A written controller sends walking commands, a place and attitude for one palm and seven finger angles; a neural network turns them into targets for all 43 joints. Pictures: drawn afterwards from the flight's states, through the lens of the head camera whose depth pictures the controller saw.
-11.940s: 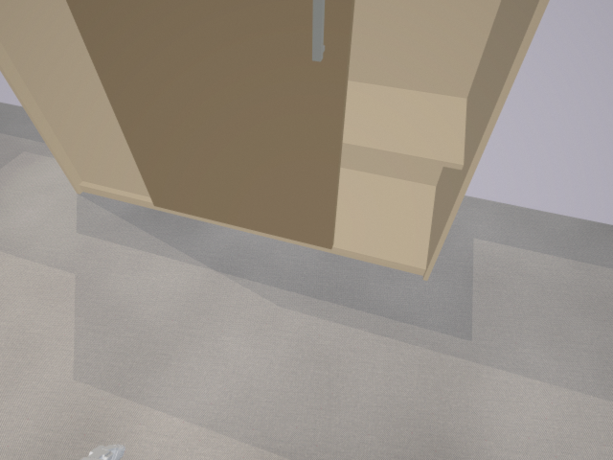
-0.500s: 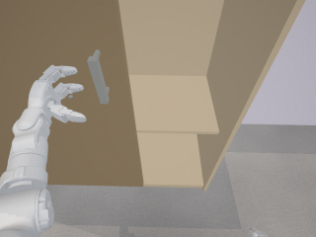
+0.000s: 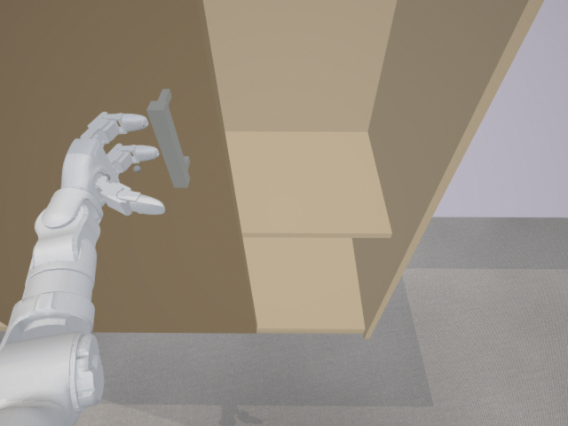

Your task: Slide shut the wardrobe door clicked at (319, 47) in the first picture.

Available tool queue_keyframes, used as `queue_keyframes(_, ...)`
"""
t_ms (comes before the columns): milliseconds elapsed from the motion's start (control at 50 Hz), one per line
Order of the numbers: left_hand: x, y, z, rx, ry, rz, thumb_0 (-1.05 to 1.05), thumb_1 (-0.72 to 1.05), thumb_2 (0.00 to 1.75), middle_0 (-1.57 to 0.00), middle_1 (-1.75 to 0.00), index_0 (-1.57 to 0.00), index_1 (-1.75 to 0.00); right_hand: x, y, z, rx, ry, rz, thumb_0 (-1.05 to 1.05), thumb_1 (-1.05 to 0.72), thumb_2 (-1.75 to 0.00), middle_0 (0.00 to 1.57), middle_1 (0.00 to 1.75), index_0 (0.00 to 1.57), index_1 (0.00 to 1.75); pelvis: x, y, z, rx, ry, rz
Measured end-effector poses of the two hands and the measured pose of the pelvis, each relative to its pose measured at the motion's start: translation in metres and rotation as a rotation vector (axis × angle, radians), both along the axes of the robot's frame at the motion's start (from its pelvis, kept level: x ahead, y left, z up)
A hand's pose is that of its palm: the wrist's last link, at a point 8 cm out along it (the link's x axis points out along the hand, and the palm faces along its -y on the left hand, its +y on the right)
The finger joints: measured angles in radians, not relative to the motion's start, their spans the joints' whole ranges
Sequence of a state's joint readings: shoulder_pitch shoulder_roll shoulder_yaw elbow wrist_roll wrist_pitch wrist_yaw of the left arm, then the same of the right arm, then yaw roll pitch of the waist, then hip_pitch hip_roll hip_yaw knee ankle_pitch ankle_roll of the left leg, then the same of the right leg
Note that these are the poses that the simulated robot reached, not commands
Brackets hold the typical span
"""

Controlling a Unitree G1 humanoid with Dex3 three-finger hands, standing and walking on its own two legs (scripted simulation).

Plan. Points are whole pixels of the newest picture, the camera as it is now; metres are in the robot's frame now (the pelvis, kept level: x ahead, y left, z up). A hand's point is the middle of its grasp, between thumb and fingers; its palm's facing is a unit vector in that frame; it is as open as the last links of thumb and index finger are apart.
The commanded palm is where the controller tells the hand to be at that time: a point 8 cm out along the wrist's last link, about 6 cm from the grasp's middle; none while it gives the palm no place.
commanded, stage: feel for the door with the fingertips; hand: left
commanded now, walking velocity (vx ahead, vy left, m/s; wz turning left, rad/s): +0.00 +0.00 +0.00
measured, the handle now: (173, 140) +0.49 +0.16 +0.15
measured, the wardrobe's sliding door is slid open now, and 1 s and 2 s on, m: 0.38 0.38 0.38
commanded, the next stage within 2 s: slide the fingers in behind the handle in 0.80 s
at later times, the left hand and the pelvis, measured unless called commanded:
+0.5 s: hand (153, 164) +0.43 +0.18 +0.15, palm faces +0.02 -1.00 -0.02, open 14.0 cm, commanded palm +0.41 +0.23 +0.15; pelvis +0.00 -0.01 +0.00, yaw +0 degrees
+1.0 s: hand (157, 156) +0.45 +0.18 +0.16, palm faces +0.00 -1.00 -0.02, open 13.9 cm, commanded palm +0.42 +0.23 +0.15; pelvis +0.00 -0.01 +0.00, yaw +0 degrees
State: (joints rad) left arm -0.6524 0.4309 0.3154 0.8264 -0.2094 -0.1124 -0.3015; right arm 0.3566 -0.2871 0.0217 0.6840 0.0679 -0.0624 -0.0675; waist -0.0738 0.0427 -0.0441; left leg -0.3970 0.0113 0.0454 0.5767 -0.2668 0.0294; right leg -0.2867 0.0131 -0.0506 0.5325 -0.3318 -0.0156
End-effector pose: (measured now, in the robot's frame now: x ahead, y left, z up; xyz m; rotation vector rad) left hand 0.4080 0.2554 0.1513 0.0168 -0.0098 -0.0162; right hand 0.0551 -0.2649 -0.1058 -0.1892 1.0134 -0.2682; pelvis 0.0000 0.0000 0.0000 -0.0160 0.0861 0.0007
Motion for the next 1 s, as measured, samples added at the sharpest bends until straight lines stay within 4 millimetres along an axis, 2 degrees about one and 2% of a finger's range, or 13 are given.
queue_keyframes(140,0.004,-0.02,-0.005,-0.004,0.006,-0.002,-0.02,-0.5,0.3,-0.3,-1.2,-0.3,-1.2,0.007,0.001,0.001,0.007,-0.019,-0.002,0.01,-0.91,-0.9,0.2,0.3,0.2,0.3,0.001,0.0,0.0,0.002,-0.003,-0.002)
queue_keyframes(260,0.007,-0.033,-0.001,-0.003,-0.008,0.006,-0.02,-0.5,0.3,-0.3,-1.2,-0.3,-1.2,0.02,0.005,0.002,0.024,-0.062,0.004,0.01,-0.91,-0.9,0.2,0.3,0.2,0.3,0.002,-0.001,0.001,0.005,-0.008,-0.01)
queue_keyframes(480,0.002,-0.023,0.004,0.009,0.009,0.035,-0.02,-0.5,0.3,-0.3,-1.2,-0.3,-1.2,0.029,0.002,0.003,0.029,-0.076,0.025,0.01,-0.91,-0.9,0.2,0.3,0.2,0.3,0.001,-0.006,0.001,0.005,-0.017,0.001)
queue_keyframes(740,0.016,-0.028,0.006,-0.001,-0.001,0.016,-0.02,-0.5,0.3,-0.31,-1.21,-0.3,-1.21,0.005,-0.009,0.0,0.005,-0.012,-0.004,0.01,-0.91,-0.9,0.2,0.3,0.2,0.3,-0.002,-0.008,0.0,0.006,-0.001,-0.004)
queue_keyframes(1000,0.018,-0.026,0.005,0.001,-0.007,0.018,-0.02,-0.5,0.3,-0.34,-1.23,-0.32,-1.22,-0.019,-0.006,-0.004,0.01,0.042,-0.032,0.01,-0.91,-0.9,0.2,0.3,0.2,0.3,-0.004,-0.005,-0.001,0.002,0.005,-0.007)
